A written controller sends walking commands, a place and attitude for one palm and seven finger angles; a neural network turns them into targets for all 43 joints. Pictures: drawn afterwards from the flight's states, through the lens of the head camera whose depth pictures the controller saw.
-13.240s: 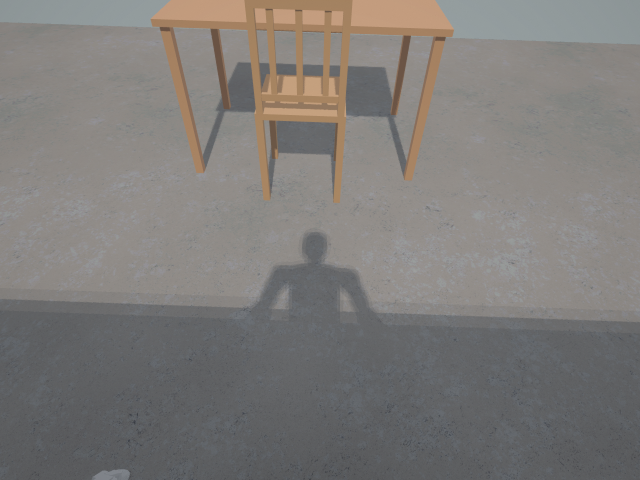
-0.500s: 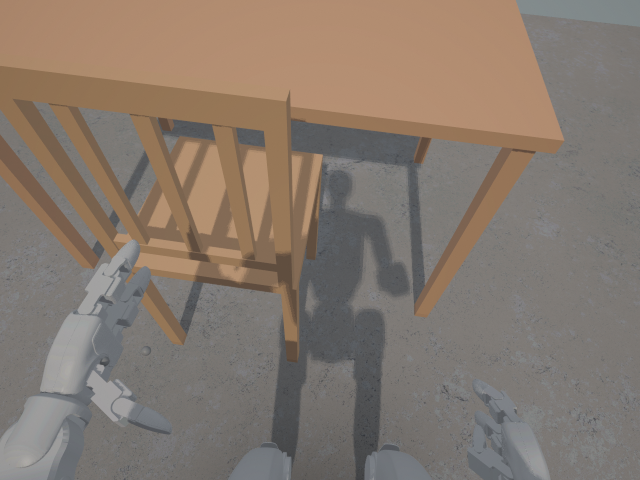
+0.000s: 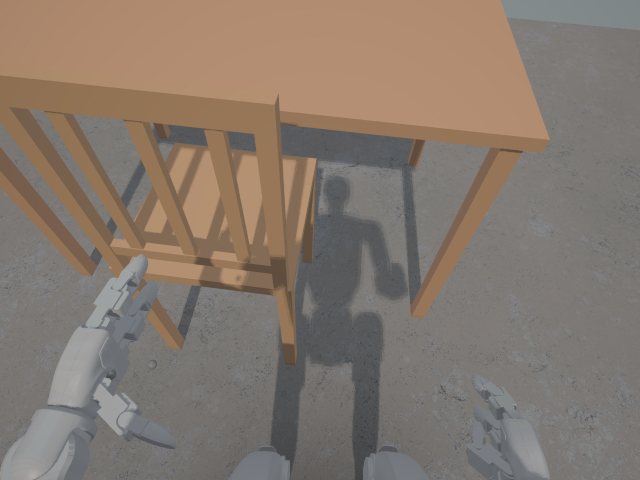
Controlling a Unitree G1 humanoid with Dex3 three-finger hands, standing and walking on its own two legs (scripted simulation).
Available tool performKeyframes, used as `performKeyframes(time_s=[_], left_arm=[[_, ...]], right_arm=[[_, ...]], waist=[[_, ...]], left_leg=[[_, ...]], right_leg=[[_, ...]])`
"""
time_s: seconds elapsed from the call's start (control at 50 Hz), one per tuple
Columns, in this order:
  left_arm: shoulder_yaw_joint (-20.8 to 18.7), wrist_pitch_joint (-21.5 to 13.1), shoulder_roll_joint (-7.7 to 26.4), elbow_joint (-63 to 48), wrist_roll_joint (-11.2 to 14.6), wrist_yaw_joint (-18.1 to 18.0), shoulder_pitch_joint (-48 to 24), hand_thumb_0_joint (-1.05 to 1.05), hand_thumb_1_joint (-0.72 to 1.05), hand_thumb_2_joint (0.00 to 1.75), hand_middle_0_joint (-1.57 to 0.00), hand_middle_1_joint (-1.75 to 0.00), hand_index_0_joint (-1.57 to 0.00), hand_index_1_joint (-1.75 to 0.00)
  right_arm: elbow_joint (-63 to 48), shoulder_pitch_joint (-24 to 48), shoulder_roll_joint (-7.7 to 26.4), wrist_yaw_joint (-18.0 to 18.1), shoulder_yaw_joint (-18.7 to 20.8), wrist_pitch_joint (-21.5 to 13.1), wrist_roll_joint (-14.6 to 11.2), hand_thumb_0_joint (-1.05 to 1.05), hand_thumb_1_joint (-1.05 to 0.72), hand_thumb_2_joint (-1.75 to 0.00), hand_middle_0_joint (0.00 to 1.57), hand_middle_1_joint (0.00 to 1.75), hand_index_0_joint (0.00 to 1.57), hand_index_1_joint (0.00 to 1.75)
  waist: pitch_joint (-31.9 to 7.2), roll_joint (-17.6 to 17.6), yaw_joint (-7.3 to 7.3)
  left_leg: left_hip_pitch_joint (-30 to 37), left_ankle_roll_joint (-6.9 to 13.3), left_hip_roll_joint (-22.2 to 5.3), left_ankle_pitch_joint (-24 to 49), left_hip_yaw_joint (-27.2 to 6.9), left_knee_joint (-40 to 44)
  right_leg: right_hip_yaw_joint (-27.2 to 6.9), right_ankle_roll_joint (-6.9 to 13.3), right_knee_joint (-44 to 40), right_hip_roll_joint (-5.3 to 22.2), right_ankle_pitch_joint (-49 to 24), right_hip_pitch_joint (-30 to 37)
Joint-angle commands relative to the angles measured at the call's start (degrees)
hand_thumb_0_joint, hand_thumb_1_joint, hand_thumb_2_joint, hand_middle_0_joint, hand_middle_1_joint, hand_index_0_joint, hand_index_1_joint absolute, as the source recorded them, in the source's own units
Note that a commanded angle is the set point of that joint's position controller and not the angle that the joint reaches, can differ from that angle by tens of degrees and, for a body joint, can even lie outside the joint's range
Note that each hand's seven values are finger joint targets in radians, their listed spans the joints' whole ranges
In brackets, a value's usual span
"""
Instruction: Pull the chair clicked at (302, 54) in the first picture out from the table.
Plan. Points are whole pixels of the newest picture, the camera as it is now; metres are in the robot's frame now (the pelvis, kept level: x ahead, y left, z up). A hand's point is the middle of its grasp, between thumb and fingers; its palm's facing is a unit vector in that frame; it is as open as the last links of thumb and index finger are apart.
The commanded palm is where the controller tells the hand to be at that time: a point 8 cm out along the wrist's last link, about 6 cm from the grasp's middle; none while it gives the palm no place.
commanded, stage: aim the fingers beside a spindle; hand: left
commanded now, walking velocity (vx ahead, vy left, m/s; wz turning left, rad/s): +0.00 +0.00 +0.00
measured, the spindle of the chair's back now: (168, 197) +0.51 +0.26 +0.01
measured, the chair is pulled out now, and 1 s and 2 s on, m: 0.00 0.00 0.00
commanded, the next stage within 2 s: none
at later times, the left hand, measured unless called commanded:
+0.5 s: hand (175, 331) +0.28 +0.19 +0.03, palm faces -0.11 -0.99 -0.05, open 16.9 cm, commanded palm +0.26 +0.25 +0.03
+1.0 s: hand (202, 311) +0.32 +0.17 +0.01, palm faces -0.12 -0.99 -0.04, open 16.9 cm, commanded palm +0.30 +0.23 +0.01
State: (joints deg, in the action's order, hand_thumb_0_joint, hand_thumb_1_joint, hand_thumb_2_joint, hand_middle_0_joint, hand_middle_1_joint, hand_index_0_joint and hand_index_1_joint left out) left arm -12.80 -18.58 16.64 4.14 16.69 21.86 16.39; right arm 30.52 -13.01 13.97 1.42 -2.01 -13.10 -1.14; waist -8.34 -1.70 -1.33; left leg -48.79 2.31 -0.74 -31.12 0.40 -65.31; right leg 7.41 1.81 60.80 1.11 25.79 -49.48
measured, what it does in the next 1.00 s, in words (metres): stands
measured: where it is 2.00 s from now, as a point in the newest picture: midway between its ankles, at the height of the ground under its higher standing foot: outside the picture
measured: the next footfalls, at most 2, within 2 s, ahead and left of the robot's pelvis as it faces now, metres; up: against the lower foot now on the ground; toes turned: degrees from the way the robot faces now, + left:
none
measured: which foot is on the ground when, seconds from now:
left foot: down 0.00-1.00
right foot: down 0.00-1.00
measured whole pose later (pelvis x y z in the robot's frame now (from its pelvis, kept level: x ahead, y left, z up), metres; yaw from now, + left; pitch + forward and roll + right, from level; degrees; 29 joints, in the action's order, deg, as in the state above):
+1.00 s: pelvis +0.00 +0.00 -0.02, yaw -1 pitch +20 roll -2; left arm -10.5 -20.8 15.2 18.1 12.6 17.2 -2.7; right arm 31.6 -12.6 14.6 0.5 -1.9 -10.4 -0.3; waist -9.7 -1.3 -2.6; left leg -57.8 2.4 -0.4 -32.3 1.4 -70.1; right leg 6.4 1.9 66.7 1.7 27.2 -59.4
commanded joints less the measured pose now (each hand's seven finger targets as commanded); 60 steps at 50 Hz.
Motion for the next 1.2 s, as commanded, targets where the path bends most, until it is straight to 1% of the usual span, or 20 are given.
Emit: performKeyframes(time_s=[0.0,0.1,0.16,0.18,0.26,0.4,0.52,0.58,0.62,0.64,0.66,0.68,0.7,0.74,0.78,0.82,0.88,0.96,1.06,1.18], left_arm=[[-5.2,-5.2,8.2,-10.7,1.7,-0.9,-5.5,0.0,-0.5,0.3,-0.06,-0.08,-0.06,-0.08],[-3.7,-4.9,8.0,-7.1,0.6,0.1,-9.0,0.0,-0.5,0.3,-0.06,-0.08,-0.06,-0.08],[-1.4,-5.1,7.1,-7.6,0.4,0.5,-13.3,0.0,-0.5,0.3,-0.06,-0.08,-0.06,-0.08],[-2.9,-5.2,8.6,-7.5,0.3,0.2,-14.5,0.0,-0.5,0.3,-0.06,-0.08,-0.06,-0.08],[-3.9,-5.5,9.2,-8.0,0.2,-1.1,-15.3,0.0,-0.5,0.3,-0.06,-0.08,-0.06,-0.08],[-4.9,-4.3,9.0,-3.3,-0.6,-2.3,-15.3,0.0,-0.5,0.3,-0.06,-0.08,-0.06,-0.08],[-2.7,-5.3,7.7,-4.6,-0.4,-1.9,-17.5,0.0,-0.5,0.3,-0.06,-0.08,-0.06,-0.08],[-2.1,-6.3,7.7,-3.5,-0.9,-2.5,-21.3,0.0,-0.5,0.3,-0.06,-0.08,-0.06,-0.08],[-1.7,-6.8,7.2,-2.1,-1.3,-2.9,-22.2,0.0,-0.5,0.3,-0.06,-0.08,-0.06,-0.08],[-3.0,-7.1,8.5,-1.7,-1.5,-3.4,-23.2,0.0,-0.5,0.3,-0.06,-0.08,-0.06,-0.08],[-1.6,-7.2,7.2,-1.4,-1.7,-3.3,-24.0,0.0,-0.5,0.3,-0.06,-0.08,-0.06,-0.08],[-2.2,-7.2,7.8,-1.1,-2.0,-3.6,-24.4,0.0,-0.5,0.3,-0.06,-0.08,-0.06,-0.08],[-1.2,-7.3,7.0,-1.8,-2.1,-3.5,-25.2,0.0,-0.5,0.3,-0.06,-0.08,-0.06,-0.08],[-2.3,-6.9,8.2,-1.1,-2.3,-3.9,-23.9,0.0,-0.5,0.3,-0.06,-0.08,-0.06,-0.08],[-0.7,-6.7,6.9,-1.7,-2.6,-3.9,-26.2,0.0,-0.5,0.3,-0.06,-0.08,-0.06,-0.08],[-1.7,-6.1,7.4,0.5,-2.6,-4.2,-24.8,0.0,-0.5,0.3,-0.06,-0.08,-0.06,-0.08],[-0.6,-5.9,6.0,2.0,-2.9,-4.8,-26.6,0.0,-0.5,0.3,-0.06,-0.08,-0.06,-0.08],[-1.6,-6.3,6.9,4.3,-3.3,-5.3,-30.0,0.0,-0.5,0.3,-0.06,-0.08,-0.06,-0.08],[-1.0,-7.4,7.1,3.4,-3.7,-5.3,-32.9,0.0,-0.5,0.3,-0.06,-0.08,-0.06,-0.08],[-1.3,-7.4,7.4,7.9,-4.2,-5.6,-37.3,0.0,-0.5,0.3,-0.06,-0.08,-0.06,-0.08]], right_arm=[[-7.8,2.5,8.2,1.0,3.7,-3.3,-0.4,0.0,-0.9,-0.9,0.2,0.3,0.2,0.3],[-7.3,2.0,8.8,1.1,3.5,-3.4,-0.5,0.0,-0.9,-0.9,0.2,0.3,0.2,0.3],[-7.3,2.0,8.9,1.3,3.3,-3.9,-0.4,0.0,-0.9,-0.9,0.2,0.3,0.2,0.3],[-7.0,1.8,9.2,1.4,3.4,-4.1,-0.5,0.0,-0.9,-0.9,0.2,0.3,0.2,0.3],[-7.0,1.5,9.0,1.4,3.4,-4.4,-0.2,0.0,-0.9,-0.9,0.2,0.3,0.2,0.3],[-7.1,1.4,8.9,0.6,3.7,-3.0,-0.1,0.0,-0.9,-0.9,0.2,0.3,0.2,0.3],[-7.3,0.6,9.1,0.3,3.9,-2.7,0.0,0.0,-0.9,-0.9,0.2,0.3,0.2,0.3],[-6.3,0.3,9.4,0.5,3.8,-2.6,0.1,0.0,-0.9,-0.9,0.2,0.3,0.2,0.3],[-6.1,0.3,9.3,0.5,3.8,-2.6,0.2,0.0,-0.9,-0.9,0.2,0.3,0.2,0.3],[-5.8,0.2,9.6,0.6,3.9,-2.4,0.2,0.0,-0.9,-0.9,0.2,0.3,0.2,0.3],[-5.8,0.5,9.4,0.5,3.8,-2.4,0.2,0.0,-0.9,-0.9,0.2,0.3,0.2,0.3],[-5.7,0.1,9.4,0.5,4.0,-2.3,0.2,0.0,-0.9,-0.9,0.2,0.3,0.2,0.3],[-5.7,0.3,9.3,0.5,3.9,-2.3,0.3,0.0,-0.9,-0.9,0.2,0.3,0.2,0.3],[-6.0,0.1,9.6,0.4,4.1,-1.9,0.3,0.0,-0.9,-0.9,0.2,0.3,0.2,0.3],[-5.9,0.1,9.3,0.2,4.0,-1.6,0.4,0.0,-0.9,-0.9,0.2,0.3,0.2,0.3],[-5.8,-0.1,9.3,0.1,4.1,-1.0,0.3,0.0,-0.9,-0.9,0.2,0.3,0.2,0.3],[-6.0,0.0,9.2,-0.1,4.0,-0.3,0.4,0.0,-0.9,-0.9,0.2,0.3,0.2,0.3],[-5.7,-0.1,9.3,0.0,4.0,0.6,0.4,0.0,-0.9,-0.9,0.2,0.3,0.2,0.3],[-5.7,-0.4,9.3,-0.1,4.1,1.1,0.5,0.0,-0.9,-0.9,0.2,0.3,0.2,0.3],[-4.6,-0.8,9.4,0.1,4.1,1.9,0.5,0.0,-0.9,-0.9,0.2,0.3,0.2,0.3]], waist=[[-10.7,-1.5,-0.01],[-9.8,-1.0,-1.0],[-10.7,-2.5,-1.59],[-11.7,-2.6,-1.22],[-15.5,-2.7,-0.23],[-15.4,-1.7,0.3],[-17.4,-1.3,-0.56],[-15.9,-1.0,-1.63],[-15.1,-1.0,-1.57],[-15.6,-0.8,-1.45],[-16.1,-2.3,-1.49],[-16.8,-1.5,-1.34],[-18.5,-3.6,-1.15],[-20.0,-2.7,-0.69],[-20.9,-2.8,-1.07],[-20.0,-2.1,-0.82],[-19.1,-0.4,-1.31],[-18.5,0.1,-1.68],[-22.2,-2.1,-1.5],[-21.5,-1.2,-2.1]], left_leg=[[4.8,-1.0,1.0,13.0,-4.1,10.8],[3.1,-0.9,1.0,10.7,-4.1,10.0],[3.4,-0.6,1.1,9.4,-4.1,9.4],[3.7,-0.8,0.9,9.8,-4.4,9.5],[4.5,-0.8,1.0,13.2,-4.4,9.2],[2.0,-1.0,1.2,14.4,-3.4,8.9],[2.8,-1.0,0.9,16.2,-3.6,7.9],[2.3,-1.1,0.6,14.6,-4.2,7.4],[1.7,-1.2,0.7,13.7,-4.3,7.4],[1.3,-1.2,0.6,13.7,-4.5,7.1],[1.9,-1.2,0.8,13.9,-4.4,7.0],[2.2,-1.3,0.7,14.5,-4.4,6.9],[3.1,-1.4,0.8,15.8,-4.3,6.7],[3.4,-1.5,0.6,17.6,-4.5,6.6],[4.0,-1.5,0.6,18.7,-4.5,6.3],[3.2,-1.5,0.6,18.1,-4.2,6.2],[1.7,-1.4,0.6,17.1,-4.4,5.9],[-0.1,-1.3,0.7,15.7,-4.0,5.1],[1.5,-1.3,0.7,17.9,-3.9,4.2],[-0.8,-1.3,0.7,16.3,-3.9,3.1]], right_leg=[[-4.3,0.2,-8.1,-1.3,-5.5,10.1],[-4.6,0.0,-8.0,-1.2,-3.4,7.9],[-5.2,0.0,-8.0,-1.0,-2.3,6.9],[-4.9,0.1,-7.5,-1.0,-2.5,6.9],[-4.9,0.2,-6.3,-1.0,-5.5,8.5],[-5.2,0.1,-5.7,-0.7,-7.5,9.0],[-5.3,0.0,-4.8,-0.7,-9.5,8.4],[-5.0,0.0,-4.3,-0.8,-7.5,5.2],[-4.9,0.1,-4.1,-0.7,-6.3,4.3],[-4.8,0.2,-3.6,-0.8,-5.9,3.8],[-5.0,0.2,-3.5,-0.7,-6.2,3.6],[-4.9,0.2,-3.3,-0.6,-6.7,3.7],[-5.1,0.3,-2.9,-0.5,-7.8,4.1],[-4.9,0.3,-2.4,-0.6,-8.8,4.4],[-5.0,0.2,-2.1,-0.4,-9.9,4.4],[-5.0,0.1,-2.3,-0.5,-9.9,4.5],[-4.9,0.0,-1.9,-0.6,-9.3,3.8],[-5.3,0.1,-1.4,-0.7,-8.9,2.8],[-5.7,0.2,-0.5,-0.5,-10.5,2.9],[-6.0,0.1,0.1,-0.6,-9.6,1.5]])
